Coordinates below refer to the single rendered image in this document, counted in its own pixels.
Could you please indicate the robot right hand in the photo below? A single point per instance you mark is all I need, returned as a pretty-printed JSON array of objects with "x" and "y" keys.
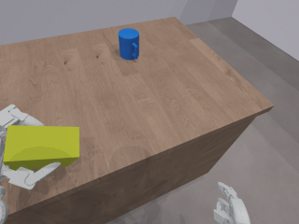
[{"x": 234, "y": 212}]

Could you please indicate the sponge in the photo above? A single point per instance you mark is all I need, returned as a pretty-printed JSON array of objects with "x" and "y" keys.
[{"x": 34, "y": 147}]

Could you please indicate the robot left hand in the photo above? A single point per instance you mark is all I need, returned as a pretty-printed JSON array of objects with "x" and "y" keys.
[{"x": 22, "y": 177}]

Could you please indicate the table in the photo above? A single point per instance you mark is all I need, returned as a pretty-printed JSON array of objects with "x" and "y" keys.
[{"x": 147, "y": 126}]

